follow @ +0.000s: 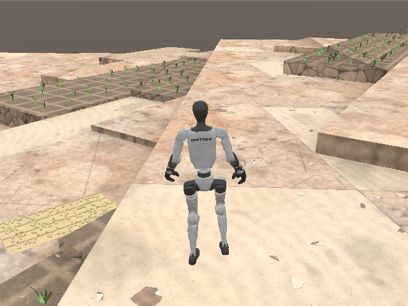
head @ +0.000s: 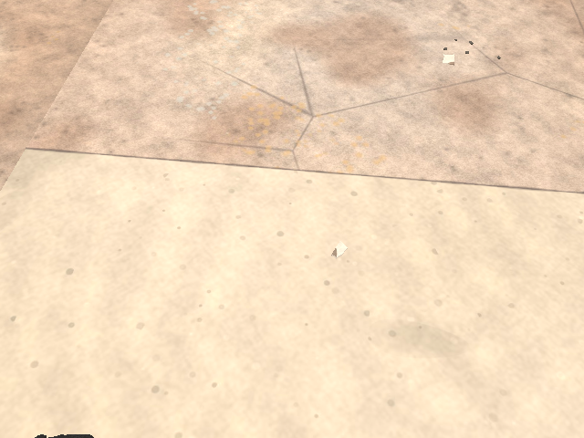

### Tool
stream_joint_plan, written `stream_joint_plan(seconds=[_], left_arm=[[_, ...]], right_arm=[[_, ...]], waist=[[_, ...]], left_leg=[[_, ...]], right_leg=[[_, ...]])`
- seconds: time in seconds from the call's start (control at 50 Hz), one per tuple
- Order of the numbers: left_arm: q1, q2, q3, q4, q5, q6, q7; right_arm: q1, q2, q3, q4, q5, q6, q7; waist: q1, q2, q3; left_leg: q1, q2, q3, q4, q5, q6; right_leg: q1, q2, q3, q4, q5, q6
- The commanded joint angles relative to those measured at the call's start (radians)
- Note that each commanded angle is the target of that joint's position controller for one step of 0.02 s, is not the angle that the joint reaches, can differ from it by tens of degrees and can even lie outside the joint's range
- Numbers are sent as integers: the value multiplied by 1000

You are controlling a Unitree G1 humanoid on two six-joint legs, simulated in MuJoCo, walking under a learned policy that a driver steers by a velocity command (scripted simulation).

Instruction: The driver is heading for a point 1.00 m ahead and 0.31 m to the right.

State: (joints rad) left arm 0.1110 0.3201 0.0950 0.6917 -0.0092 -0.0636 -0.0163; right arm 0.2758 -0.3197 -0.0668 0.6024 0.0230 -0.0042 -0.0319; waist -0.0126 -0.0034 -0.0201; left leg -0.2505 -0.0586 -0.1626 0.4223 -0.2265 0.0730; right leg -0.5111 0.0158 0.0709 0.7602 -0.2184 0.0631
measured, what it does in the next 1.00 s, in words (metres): walks ahead, turning right: right foot, then left foot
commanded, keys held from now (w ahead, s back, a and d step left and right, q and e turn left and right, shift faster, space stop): w+e+shift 0.76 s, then w+shift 0.08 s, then w+q+shift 0.16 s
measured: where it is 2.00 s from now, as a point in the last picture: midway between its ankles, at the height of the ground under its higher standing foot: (473, 225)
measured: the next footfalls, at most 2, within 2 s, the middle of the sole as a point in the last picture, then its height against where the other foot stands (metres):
right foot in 0.20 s outside the picture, level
left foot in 0.62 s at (303, 392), level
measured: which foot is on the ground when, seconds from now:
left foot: down 0.00-0.22, up 0.24-0.60, down 0.62-1.00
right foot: up 0.00-0.18, down 0.20-0.64, up 0.66-1.00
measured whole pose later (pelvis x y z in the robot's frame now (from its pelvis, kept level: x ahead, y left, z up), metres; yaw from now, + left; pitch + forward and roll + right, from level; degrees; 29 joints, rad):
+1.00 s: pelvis +0.67 -0.25 -0.03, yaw -35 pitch +3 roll +1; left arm -0.12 0.30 -0.01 0.61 0.05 -0.04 -0.09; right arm 0.59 -0.30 -0.03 0.95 -0.01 -0.10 0.01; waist -0.12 0.00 0.02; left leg 0.24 0.02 0.17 0.11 -0.38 -0.03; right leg -0.71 -0.03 -0.04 0.69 -0.06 -0.12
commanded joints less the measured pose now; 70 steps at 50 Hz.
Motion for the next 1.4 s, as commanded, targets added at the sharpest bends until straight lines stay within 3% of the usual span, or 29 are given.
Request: stream_joint_plan(seconds=[0.02,0.04,0.1,0.18,0.2,0.22,0.24,0.26,0.3,0.52,0.6,0.62,0.64,0.66,0.72,0.8,0.88,0.98,1.02,1.04,1.06,1.08,1.1,1.14,1.2,1.24,1.26,1.34,1.4], left_arm=[[-103,39,-10,-74,-5,-37,-12],[-74,32,-23,-49,81,17,-26],[-88,75,-19,-67,41,48,-42],[135,85,-18,-2,32,28,-44],[334,129,-2,70,36,16,-34],[443,248,22,80,48,7,-30],[385,245,22,57,37,12,-40],[303,198,16,32,36,12,-39],[317,161,9,42,27,4,-25],[441,136,8,148,7,-9,12],[321,221,27,134,4,-23,10],[268,211,25,119,11,-37,5],[290,50,-11,85,3,-48,7],[340,22,-35,36,-26,-35,5],[174,92,-23,63,37,9,-17],[58,3,-52,-14,53,54,-58],[-78,9,-80,-90,53,42,-74],[-168,34,-95,-94,60,15,-76],[86,108,-61,-22,73,11,-39],[271,163,-35,34,81,9,-17],[376,261,-9,64,96,3,8],[351,302,2,33,98,0,15],[289,228,-4,43,76,0,14],[178,109,-30,69,70,-21,8],[172,20,-57,111,42,-54,0],[165,15,-60,138,23,-70,-2],[26,3,-58,92,-3,-71,9],[150,102,-42,145,-11,-64,53],[129,162,-24,152,-10,-39,59]], right_arm=[[23,-148,-34,-49,-6,-33,8],[55,-178,-40,-31,-69,-22,51],[31,-157,-30,-37,-60,-25,76],[-39,-148,-23,-30,-65,-40,43],[-73,-105,-8,-40,-85,-45,36],[-122,-41,18,-108,-74,-62,36],[-134,-47,21,-140,-75,-73,42],[-141,-85,15,-113,-81,-77,45],[-154,-100,15,-86,-93,-84,58],[-460,-34,69,-159,-62,-60,81],[-82,-143,21,-52,-49,-70,35],[143,-193,-8,2,-54,-70,9],[313,-274,-36,29,-97,-74,-10],[202,-292,-35,14,-101,-66,-2],[34,-84,-1,30,-85,-62,7],[100,-19,21,134,-52,-105,29],[84,-44,19,176,-55,-133,41],[185,-176,2,256,-30,-123,45],[181,-243,-9,275,-37,-105,33],[162,-233,-5,272,-32,-97,30],[206,-88,23,246,-47,-95,38],[304,-10,36,200,6,-95,37],[171,-107,11,192,1,-86,31],[123,-50,20,205,-12,-78,42],[194,12,20,245,-43,-32,48],[124,34,19,225,-55,-24,54],[60,40,17,191,38,-46,39],[-132,57,43,123,-26,-98,82],[21,-50,8,162,-31,-89,94]], waist=[[-59,187,-9],[-72,225,-4],[-62,208,56],[71,63,63],[155,-84,26],[177,-329,10],[123,-342,36],[90,-152,58],[79,-25,38],[139,-112,115],[-75,-78,-113],[-191,-63,-214],[-204,173,-362],[-100,371,-415],[-60,52,-36],[-3,96,97],[47,70,171],[54,33,141],[189,98,-47],[288,101,-136],[237,-84,-265],[146,-240,-433],[158,-83,-289],[69,-33,-19],[-30,-57,25],[-44,-79,65],[-52,-133,75],[13,-56,38],[-85,-88,-39]], left_leg=[[56,242,-213,-186,-300,143],[37,189,-191,-227,-384,122],[11,235,-181,-246,-404,113],[-71,251,-36,-121,-324,85],[-161,167,88,194,-106,57],[-426,47,218,548,-90,-6],[-663,-44,118,687,-233,-28],[-704,37,68,764,-135,-30],[-616,99,81,723,-45,-52],[-395,39,199,212,175,-114],[245,-15,190,134,86,-53],[514,86,111,172,-21,-33],[748,375,-236,80,-513,10],[703,544,-734,-162,-746,65],[307,411,-326,-174,-394,65],[149,361,-45,-263,-100,45],[53,286,192,-359,152,44],[134,280,249,-359,850,76],[176,295,241,30,1137,57],[32,245,240,322,942,41],[-182,133,209,721,91,45],[-390,47,89,1012,-243,42],[-464,96,64,1026,-111,49],[-445,155,91,918,-17,25],[-314,153,97,816,-77,-22],[-343,121,128,712,-38,-36],[-383,134,93,620,1,-48],[-116,40,220,144,407,-65],[52,-19,201,114,411,-25]], right_leg=[[-32,-31,-46,-83,63,-3],[-10,-23,-114,-90,16,-8],[34,-40,-140,-133,-27,-56],[307,-7,-152,-235,-92,-157],[487,-28,-41,-291,-212,-177],[615,-244,460,-510,-560,-263],[675,-308,846,-659,-658,-325],[668,-317,750,-603,-608,-335],[584,-233,526,-564,-417,-307],[453,-105,352,-589,376,-301],[337,-70,291,-202,866,-205],[181,-20,278,55,730,-189],[-29,84,184,429,77,-187],[-178,105,103,608,-258,-183],[-218,-59,29,566,-58,-179],[-264,-124,33,502,-44,-159],[-239,-85,27,234,133,-151],[130,13,-187,-87,196,-193],[437,66,-149,-112,29,-205],[689,6,-85,-172,25,-205],[906,-275,215,-186,-270,-190],[989,-501,687,-380,-445,-230],[840,-439,604,-450,-391,-213],[557,-351,310,-473,22,-215],[402,-288,44,-461,676,-214],[379,-253,-55,-503,805,-212],[384,-232,-91,-530,723,-211],[328,-176,-176,-536,659,-209],[430,-192,-170,-373,792,-167]])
